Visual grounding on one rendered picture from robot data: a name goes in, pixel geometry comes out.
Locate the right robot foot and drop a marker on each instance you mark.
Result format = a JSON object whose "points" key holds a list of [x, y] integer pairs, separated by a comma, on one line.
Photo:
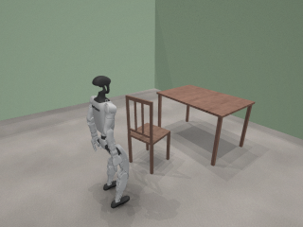
{"points": [[123, 200]]}

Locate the left robot forearm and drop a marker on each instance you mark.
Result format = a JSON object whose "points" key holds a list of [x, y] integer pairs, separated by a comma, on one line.
{"points": [[93, 129]]}

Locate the left robot hand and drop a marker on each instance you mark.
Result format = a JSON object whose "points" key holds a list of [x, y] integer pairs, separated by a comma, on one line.
{"points": [[94, 141]]}

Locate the right robot hand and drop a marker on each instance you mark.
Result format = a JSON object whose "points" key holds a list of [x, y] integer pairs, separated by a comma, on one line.
{"points": [[117, 161]]}

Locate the robot right shin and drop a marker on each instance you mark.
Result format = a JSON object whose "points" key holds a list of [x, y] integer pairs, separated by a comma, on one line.
{"points": [[121, 183]]}

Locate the table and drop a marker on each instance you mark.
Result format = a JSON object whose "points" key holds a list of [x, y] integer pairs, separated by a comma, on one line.
{"points": [[211, 102]]}

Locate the right robot forearm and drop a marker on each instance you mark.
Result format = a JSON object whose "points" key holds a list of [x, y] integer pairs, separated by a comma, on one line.
{"points": [[111, 143]]}

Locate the chair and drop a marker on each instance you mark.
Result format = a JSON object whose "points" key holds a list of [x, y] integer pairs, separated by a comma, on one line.
{"points": [[146, 133]]}

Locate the right robot upper arm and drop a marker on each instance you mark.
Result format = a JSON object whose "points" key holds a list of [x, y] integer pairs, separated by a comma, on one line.
{"points": [[110, 112]]}

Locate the left robot upper arm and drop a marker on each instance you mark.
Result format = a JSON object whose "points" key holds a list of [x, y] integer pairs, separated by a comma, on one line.
{"points": [[90, 115]]}

